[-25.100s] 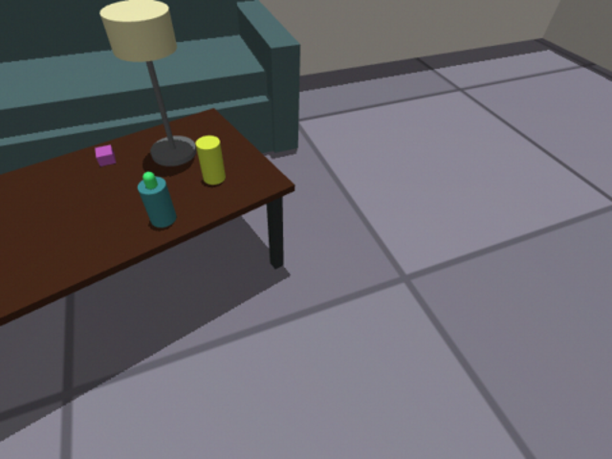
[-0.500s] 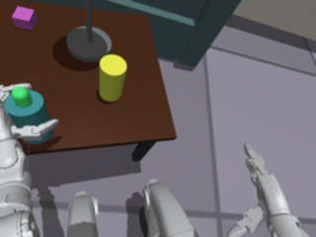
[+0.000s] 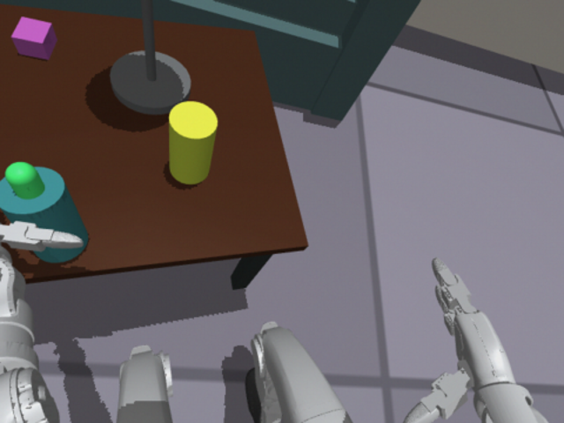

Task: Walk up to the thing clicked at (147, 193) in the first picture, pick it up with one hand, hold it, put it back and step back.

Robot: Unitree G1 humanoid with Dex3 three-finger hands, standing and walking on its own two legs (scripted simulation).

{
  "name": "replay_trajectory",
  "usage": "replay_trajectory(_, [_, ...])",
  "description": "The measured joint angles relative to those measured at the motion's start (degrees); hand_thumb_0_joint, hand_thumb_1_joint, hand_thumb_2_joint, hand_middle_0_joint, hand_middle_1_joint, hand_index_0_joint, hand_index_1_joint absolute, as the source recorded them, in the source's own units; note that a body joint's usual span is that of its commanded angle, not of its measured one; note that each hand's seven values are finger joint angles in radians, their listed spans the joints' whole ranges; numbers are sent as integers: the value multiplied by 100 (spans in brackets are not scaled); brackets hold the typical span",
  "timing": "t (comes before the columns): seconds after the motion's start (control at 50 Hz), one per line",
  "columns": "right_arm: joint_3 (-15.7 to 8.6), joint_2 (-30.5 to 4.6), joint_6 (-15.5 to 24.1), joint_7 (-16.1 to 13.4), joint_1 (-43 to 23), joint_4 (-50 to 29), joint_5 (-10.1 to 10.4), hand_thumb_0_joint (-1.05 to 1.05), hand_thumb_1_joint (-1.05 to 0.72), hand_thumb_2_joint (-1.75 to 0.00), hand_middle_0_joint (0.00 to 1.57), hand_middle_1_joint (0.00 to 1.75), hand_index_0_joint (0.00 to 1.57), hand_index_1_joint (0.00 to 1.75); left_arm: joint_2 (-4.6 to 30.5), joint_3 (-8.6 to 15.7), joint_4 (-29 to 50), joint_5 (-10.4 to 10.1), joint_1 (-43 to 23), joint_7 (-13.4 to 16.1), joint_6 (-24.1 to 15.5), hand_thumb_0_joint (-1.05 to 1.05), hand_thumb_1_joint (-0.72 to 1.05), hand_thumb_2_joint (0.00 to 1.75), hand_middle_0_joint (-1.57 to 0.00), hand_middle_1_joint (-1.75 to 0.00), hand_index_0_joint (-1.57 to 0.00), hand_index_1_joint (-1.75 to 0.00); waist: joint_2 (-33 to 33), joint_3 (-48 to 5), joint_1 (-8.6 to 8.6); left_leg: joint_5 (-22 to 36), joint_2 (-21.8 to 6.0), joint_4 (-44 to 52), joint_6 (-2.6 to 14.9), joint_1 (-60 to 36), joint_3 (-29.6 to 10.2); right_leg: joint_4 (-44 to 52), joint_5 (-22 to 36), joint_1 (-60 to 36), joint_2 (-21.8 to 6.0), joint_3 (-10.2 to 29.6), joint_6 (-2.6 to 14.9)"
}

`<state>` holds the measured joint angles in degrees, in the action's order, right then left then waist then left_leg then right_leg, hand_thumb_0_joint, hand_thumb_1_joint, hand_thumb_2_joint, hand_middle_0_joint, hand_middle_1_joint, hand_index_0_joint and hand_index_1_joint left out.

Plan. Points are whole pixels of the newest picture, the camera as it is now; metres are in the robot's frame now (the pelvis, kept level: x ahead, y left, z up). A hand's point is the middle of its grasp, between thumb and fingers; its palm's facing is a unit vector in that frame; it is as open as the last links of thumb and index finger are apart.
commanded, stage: withdraw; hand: left
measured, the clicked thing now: (42, 209) +0.45 +0.22 -0.06
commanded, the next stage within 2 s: rise in 0.12 s
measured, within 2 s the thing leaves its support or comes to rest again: rests again in 0.06 s
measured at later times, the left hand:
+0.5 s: hand out of the picture +0.45 +0.33 +0.09, palm faces +0.38 -0.87 -0.33, open 17.1 cm
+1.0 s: hand out of the picture +0.28 +0.22 +0.07, palm faces +0.20 -0.94 -0.27, open 16.9 cm
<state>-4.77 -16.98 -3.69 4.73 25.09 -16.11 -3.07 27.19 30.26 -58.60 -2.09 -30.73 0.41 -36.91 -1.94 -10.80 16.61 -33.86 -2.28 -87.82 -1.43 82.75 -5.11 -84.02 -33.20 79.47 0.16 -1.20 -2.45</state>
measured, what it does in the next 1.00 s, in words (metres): rises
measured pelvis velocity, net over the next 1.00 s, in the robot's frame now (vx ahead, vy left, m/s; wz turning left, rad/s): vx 0.05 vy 0.00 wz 0.03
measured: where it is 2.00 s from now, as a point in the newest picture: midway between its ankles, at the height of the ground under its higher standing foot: outside the picture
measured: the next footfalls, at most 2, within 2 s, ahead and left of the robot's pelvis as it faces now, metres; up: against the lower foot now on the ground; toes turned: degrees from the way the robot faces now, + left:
none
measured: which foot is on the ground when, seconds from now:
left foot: down 0.00-1.00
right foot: down 0.00-1.00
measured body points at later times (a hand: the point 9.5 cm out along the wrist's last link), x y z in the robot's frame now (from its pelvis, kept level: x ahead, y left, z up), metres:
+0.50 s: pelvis +0.03 +0.01 +0.08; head +0.13 +0.04 +0.52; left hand +0.42 +0.38 +0.12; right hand +0.16 -0.25 +0.05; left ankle +0.05 +0.13 -0.56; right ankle +0.05 -0.15 -0.56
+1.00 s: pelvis +0.05 +0.00 +0.13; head +0.09 +0.01 +0.58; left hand +0.26 +0.27 +0.09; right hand +0.21 -0.23 +0.09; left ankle +0.05 +0.13 -0.56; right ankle +0.05 -0.15 -0.56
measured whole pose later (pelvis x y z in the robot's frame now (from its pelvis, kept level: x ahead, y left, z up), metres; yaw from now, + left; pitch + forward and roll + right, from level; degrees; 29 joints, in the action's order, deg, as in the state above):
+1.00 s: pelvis +0.05 +0.00 +0.13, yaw +2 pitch +10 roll -1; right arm 1.2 -13.0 -9.2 -3.3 24.4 4.8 3.1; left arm 14.7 5.8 -19.7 -1.9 9.3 5.6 0.9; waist -0.5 -6.4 0.8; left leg -25.4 -1.6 -52.8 -1.1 37.8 -1.0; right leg -51.6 -25.4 36.5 -1.5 1.0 -2.2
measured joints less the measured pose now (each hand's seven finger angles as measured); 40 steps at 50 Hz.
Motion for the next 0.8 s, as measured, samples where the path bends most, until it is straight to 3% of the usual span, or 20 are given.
replay_trajectory(0.12, [-16, 29, -89, -158, 141, 226, 74, -1, 52, -6, 6, 5, 6, 6, 111, 8, 569, -236, 226, -259, 435, -2, -57, 4, -6, -5, -8, -4, -9, -24, -216, 50, -1, 356, -9, -494, -1, 367, 51, -506, -11, -23, 14])
replay_trajectory(0.26, [237, 100, -131, -332, 129, 658, 174, -1, 52, -6, 6, 5, 6, 6, 247, -187, 434, -497, 64, -657, 868, -2, -57, 2, -4, -2, -6, -2, 102, -8, -509, 189, -3, 946, 36, -1196, 64, 981, 211, -1209, -28, 7, -8])
replay_trajectory(0.36, [357, 165, -318, -370, 165, 832, 294, -1, 52, -6, 6, 5, 6, 6, 431, -458, 237, 119, -24, -331, 1760, -2, -56, 3, -5, -3, -6, -3, 140, 158, -680, 336, -14, 1449, 65, -1733, 190, 1460, 379, -1697, -34, 107, -24])
replay_trajectory(0.46, [365, 221, -551, -387, 108, 1476, 311, -1, 44, -9, 8, 7, 8, 8, 583, -426, 328, 458, 35, 55, 2410, -2, -50, 7, -6, -5, -7, -5, 167, 184, -853, 453, -41, 1907, 79, -2207, 301, 1891, 517, -2117, -22, 195, -25])
replay_trajectory(0.52, [402, 265, -703, -455, -15, 1789, 315, -1, 32, -18, 10, 11, 10, 11, 692, -529, 239, 507, 9, 263, 2608, -2, -46, 10, -7, -6, -7, -6, 196, 196, -967, 501, -38, 2117, 79, -2474, 330, 2084, 561, -2370, -31, 212, -28])
replay_trajectory(0.6, [627, 321, -816, -513, -201, 1795, 360, -1, 10, -35, 12, 15, 12, 16, 670, -775, 121, 526, 112, 400, 2788, -1, -42, 12, -7, -7, -7, -7, 218, 178, -1109, 578, -35, 2441, 65, -2903, 369, 2371, 627, -2771, -43, 236, -16])
replay_trajectory(0.7, [809, 367, -691, -524, -203, 1453, 491, -1, -21, -52, 15, 20, 15, 20, 294, -1206, 369, 433, 695, 381, 3090, -1, -43, 12, -6, -7, -7, -7, 195, 124, -1252, 710, 5, 2947, 55, -3574, 392, 2807, 714, -3416, -93, 234, -1])
replay_trajectory(0.8, [707, 367, -547, -531, -185, 1810, 610, 0, -46, -66, 17, 23, 17, 24, -268, -1626, 1394, 250, 1715, 328, 3472, -1, -43, 12, -6, -7, -7, -8, 174, 95, -1375, 791, 35, 3257, 46, -3976, 374, 3092, 768, -3823, -128, 199, 18])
